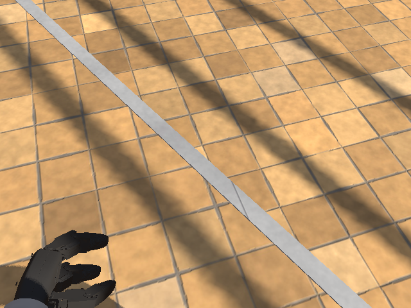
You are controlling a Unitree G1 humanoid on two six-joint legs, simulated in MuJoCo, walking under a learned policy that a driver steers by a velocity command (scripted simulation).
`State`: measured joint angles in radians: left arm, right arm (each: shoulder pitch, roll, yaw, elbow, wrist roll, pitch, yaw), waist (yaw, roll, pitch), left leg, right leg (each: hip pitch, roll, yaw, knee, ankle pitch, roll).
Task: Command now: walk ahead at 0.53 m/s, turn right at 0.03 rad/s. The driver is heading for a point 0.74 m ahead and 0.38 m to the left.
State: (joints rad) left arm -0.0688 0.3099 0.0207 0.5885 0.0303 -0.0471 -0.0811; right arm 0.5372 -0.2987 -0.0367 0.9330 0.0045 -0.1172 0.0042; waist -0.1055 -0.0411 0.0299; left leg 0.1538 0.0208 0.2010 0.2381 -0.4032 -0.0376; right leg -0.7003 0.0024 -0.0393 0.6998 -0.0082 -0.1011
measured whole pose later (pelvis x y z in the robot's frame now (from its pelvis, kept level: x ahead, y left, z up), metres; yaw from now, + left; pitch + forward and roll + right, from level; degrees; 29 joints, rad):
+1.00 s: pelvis +0.28 +0.06 +0.01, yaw +46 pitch +2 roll -1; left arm 0.10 0.30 0.09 0.78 0.00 -0.02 0.00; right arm 0.12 -0.34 -0.10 0.51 0.02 0.06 -0.03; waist 0.01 0.04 0.04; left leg -0.41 -0.19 -0.32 0.61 -0.24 0.03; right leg -0.34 0.07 0.11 0.51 -0.17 0.00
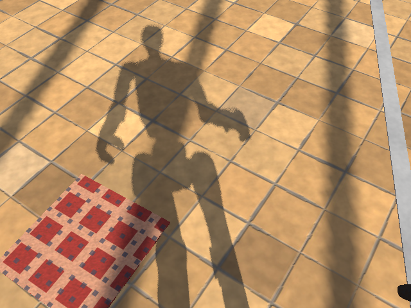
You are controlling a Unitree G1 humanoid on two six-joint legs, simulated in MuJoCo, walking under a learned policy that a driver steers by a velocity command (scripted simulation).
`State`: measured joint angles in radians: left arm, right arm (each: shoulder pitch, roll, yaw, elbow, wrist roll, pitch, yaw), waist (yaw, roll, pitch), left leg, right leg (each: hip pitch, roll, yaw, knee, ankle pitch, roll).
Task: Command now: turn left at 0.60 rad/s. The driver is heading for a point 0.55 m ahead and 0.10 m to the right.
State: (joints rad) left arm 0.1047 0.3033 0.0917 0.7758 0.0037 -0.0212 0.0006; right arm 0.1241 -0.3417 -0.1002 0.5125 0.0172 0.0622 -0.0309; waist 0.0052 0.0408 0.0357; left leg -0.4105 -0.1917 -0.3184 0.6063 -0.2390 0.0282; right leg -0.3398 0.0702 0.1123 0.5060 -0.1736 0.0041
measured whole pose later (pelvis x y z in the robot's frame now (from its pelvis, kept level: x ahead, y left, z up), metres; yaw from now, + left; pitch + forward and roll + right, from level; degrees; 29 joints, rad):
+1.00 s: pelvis -0.01 -0.04 +0.01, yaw -22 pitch +3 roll +3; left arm 0.19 0.33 0.07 0.59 -0.01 0.04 0.04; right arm 0.08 -0.32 -0.09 0.66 0.00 0.00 -0.03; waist 0.01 0.02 0.05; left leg -0.58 -0.02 -0.10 0.97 -0.29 -0.09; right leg -0.31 0.08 0.14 0.47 -0.20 -0.07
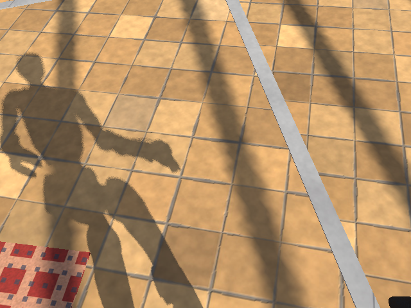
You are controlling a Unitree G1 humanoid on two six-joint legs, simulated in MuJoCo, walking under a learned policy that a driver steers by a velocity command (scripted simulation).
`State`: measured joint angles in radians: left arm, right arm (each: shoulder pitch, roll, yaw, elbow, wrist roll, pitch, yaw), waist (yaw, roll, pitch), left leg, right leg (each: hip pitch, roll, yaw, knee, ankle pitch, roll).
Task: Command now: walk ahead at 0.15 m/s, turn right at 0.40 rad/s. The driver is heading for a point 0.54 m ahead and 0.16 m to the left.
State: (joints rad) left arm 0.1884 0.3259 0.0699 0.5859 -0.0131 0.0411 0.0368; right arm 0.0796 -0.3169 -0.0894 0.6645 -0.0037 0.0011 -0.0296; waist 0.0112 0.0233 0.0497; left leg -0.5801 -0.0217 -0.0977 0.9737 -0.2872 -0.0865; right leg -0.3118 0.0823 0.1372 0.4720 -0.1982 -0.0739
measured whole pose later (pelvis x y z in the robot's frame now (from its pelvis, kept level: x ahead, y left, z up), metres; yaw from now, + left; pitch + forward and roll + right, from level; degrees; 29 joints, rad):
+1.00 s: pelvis +0.32 +0.11 +0.00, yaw +29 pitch +3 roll +0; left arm 0.42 0.29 0.04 0.80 0.03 -0.08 -0.01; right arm 0.25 -0.31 -0.04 0.68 -0.05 -0.03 0.05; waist 0.05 0.06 -0.04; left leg -0.53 -0.06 -0.10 1.08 -0.27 0.06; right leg -0.13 0.05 0.02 0.39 -0.31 -0.04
